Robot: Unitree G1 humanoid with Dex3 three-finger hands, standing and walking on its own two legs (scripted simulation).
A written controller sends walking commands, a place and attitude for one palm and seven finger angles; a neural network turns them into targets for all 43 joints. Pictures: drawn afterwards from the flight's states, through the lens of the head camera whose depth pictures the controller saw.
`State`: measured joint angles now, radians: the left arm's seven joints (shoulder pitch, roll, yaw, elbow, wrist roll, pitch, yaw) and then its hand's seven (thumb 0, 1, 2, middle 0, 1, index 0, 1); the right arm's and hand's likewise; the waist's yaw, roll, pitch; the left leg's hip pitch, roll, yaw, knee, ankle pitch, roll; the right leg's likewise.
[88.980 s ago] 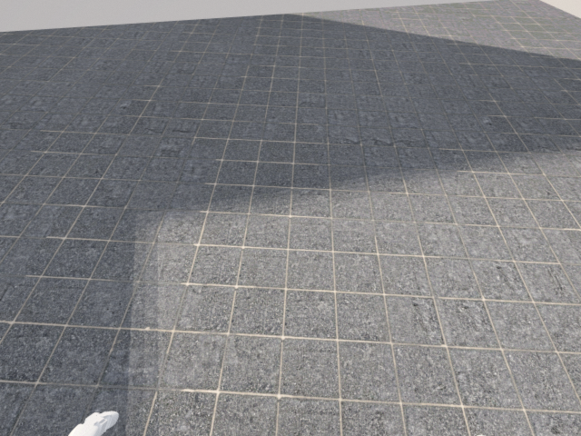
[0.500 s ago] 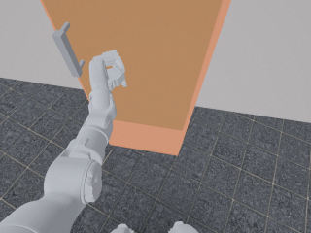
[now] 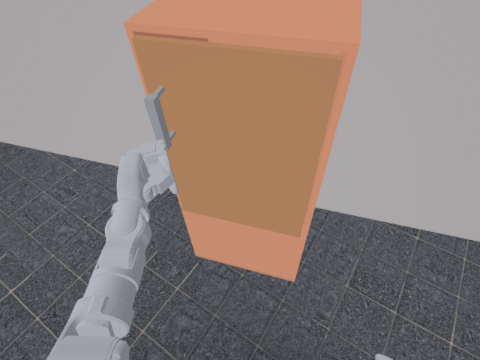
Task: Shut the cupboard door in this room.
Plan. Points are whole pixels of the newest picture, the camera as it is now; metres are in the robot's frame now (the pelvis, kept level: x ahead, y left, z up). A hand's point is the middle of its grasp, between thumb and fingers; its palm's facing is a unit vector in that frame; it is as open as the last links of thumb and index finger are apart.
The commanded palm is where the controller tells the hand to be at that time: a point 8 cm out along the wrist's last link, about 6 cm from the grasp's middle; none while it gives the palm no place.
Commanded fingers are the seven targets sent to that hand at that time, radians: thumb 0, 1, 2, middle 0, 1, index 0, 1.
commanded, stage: draw the hand back to the body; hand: left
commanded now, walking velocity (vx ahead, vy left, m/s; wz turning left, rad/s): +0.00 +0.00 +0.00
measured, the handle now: (163, 118) +0.62 +0.19 +0.07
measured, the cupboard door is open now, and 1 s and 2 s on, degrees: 0 0 0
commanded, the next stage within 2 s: step back with the hand held close in 1.14 s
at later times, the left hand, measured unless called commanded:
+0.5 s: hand (63, 233) +0.26 +0.24 +0.16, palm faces +0.27 -0.92 -0.29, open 4.2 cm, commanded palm +0.21 +0.28 +0.17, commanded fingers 0.00 0.90 0.90 -0.53 -0.66 -0.53 -0.66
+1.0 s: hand out of the picture +0.19 +0.29 +0.18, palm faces +0.49 -0.78 -0.38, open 7.3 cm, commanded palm +0.14 +0.33 +0.20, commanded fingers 0.00 0.90 0.90 -0.20 -0.30 -0.20 -0.30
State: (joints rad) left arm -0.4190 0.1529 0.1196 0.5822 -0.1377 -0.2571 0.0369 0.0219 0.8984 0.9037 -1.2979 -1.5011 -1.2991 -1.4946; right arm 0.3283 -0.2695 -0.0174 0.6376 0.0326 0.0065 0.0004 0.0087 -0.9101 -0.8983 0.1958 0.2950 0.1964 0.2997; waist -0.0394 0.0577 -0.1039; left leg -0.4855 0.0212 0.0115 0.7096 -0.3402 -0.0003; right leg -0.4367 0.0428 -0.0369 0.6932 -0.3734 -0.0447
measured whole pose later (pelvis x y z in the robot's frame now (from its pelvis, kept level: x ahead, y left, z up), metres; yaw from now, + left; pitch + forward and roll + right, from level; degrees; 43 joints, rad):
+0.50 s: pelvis +0.00 +0.02 +0.03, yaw +0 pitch -3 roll +0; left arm 0.19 0.30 0.14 -0.13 -0.07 -0.08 0.07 0.02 0.89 0.90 -0.79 -0.95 -0.79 -0.94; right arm 0.18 -0.22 0.05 0.59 0.03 0.00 -0.06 0.01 -0.91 -0.90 0.20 0.30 0.20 0.30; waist 0.04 0.07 -0.02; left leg -0.16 -0.02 0.03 0.43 -0.23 0.03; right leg -0.11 0.01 -0.02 0.41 -0.26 -0.01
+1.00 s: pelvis +0.01 +0.03 +0.03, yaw +1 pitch -3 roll +0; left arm 0.44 0.32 0.32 -0.34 -0.07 -0.07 0.11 0.02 0.89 0.90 -0.23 -0.34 -0.23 -0.33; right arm 0.20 -0.24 0.02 0.63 0.01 -0.06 -0.07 0.01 -0.91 -0.90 0.20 0.30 0.20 0.30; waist 0.07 0.08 -0.01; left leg -0.14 -0.03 0.01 0.43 -0.23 0.04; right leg -0.08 0.00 -0.04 0.40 -0.26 0.00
